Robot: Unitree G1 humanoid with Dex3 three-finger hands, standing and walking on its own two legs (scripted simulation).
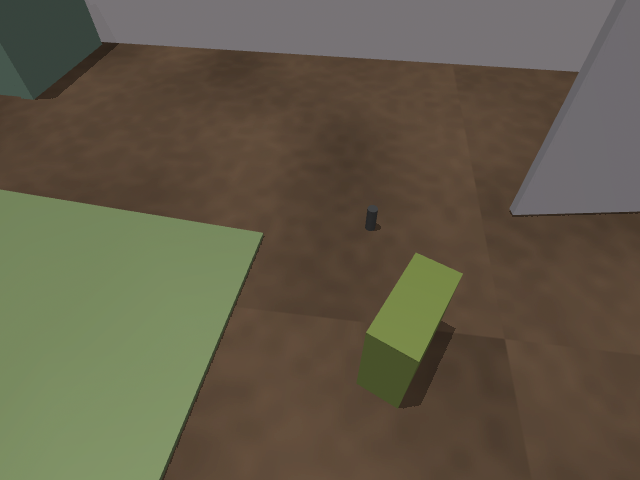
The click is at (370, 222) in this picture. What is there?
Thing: slim round
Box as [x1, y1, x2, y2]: [365, 205, 377, 230]
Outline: 374,205 368,206 365,228 368,230 372,230 375,224 377,207
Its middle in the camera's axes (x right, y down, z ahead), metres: +0.22 -0.11 +1.67
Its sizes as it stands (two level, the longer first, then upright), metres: 0.044 0.044 0.116
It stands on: the floor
